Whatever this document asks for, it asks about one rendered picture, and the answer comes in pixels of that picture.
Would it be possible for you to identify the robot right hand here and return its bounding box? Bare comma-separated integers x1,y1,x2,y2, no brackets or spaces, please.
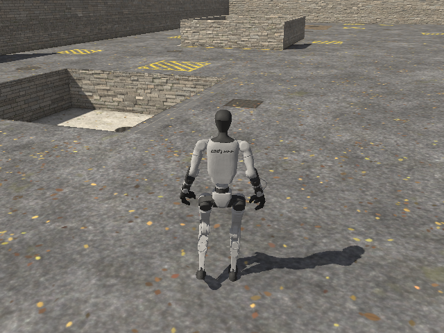
249,195,265,210

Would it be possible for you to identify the robot right upper arm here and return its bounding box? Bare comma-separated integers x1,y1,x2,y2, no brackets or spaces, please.
237,140,257,179

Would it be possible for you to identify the robot left hand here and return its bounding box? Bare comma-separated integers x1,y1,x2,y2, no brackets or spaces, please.
180,190,196,205

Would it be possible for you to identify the left robot forearm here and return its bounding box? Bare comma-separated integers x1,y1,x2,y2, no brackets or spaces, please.
181,167,195,194

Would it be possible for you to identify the robot left upper arm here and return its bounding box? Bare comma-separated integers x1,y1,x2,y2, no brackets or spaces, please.
188,139,208,178

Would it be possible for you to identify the right robot forearm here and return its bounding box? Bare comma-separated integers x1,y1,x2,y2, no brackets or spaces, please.
250,168,264,197

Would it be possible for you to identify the humanoid robot torso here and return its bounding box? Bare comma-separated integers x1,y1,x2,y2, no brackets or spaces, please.
206,139,239,208

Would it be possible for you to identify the left robot thigh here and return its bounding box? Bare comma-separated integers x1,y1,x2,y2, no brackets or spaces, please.
198,193,213,235

